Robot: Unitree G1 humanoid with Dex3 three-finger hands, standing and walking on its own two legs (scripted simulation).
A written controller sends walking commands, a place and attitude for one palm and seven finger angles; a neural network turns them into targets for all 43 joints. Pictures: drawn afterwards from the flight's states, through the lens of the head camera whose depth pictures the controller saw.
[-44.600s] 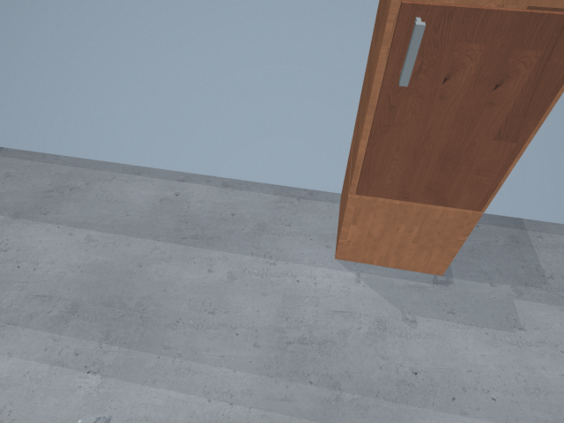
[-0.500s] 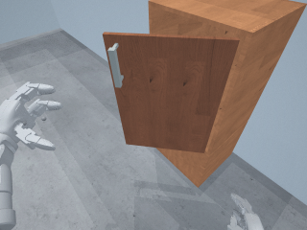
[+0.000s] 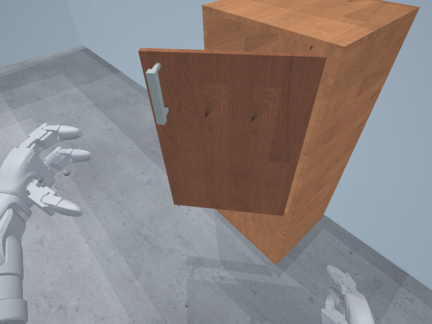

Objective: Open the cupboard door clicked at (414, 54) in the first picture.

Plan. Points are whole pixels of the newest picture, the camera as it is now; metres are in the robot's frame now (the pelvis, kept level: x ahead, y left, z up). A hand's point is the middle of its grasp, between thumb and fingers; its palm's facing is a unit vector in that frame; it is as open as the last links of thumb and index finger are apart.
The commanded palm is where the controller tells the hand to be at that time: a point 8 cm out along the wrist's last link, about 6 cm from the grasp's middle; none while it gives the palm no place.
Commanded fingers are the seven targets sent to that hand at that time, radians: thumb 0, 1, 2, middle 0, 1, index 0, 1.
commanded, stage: move the hooked fingers beside the handle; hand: left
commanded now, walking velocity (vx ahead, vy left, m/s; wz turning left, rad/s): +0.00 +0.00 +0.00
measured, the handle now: (159, 94) +0.58 +0.20 +0.15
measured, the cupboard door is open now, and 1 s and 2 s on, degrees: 40 40 40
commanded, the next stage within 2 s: none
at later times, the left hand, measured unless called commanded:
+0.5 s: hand (84, 148) +0.36 +0.28 +0.17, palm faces +0.01 -1.00 -0.03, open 14.0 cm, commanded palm +0.34 +0.32 +0.17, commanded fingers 0.00 -0.50 0.30 -0.30 -1.20 -0.30 -1.20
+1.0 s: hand (110, 124) +0.44 +0.26 +0.16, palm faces -0.01 -1.00 -0.02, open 14.0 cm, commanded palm +0.42 +0.32 +0.16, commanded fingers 0.00 -0.50 0.30 -0.30 -1.20 -0.30 -1.20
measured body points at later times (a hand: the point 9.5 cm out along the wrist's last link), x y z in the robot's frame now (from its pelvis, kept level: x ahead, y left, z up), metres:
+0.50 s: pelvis +0.00 +0.01 +0.00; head +0.00 +0.00 +0.45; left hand +0.35 +0.33 +0.17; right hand +0.14 -0.24 -0.09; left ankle -0.01 +0.12 -0.74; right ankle +0.01 -0.10 -0.74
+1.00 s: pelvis +0.01 +0.02 +0.00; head +0.04 +0.01 +0.45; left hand +0.44 +0.32 +0.16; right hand +0.09 -0.25 -0.11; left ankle -0.01 +0.12 -0.74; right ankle +0.01 -0.10 -0.74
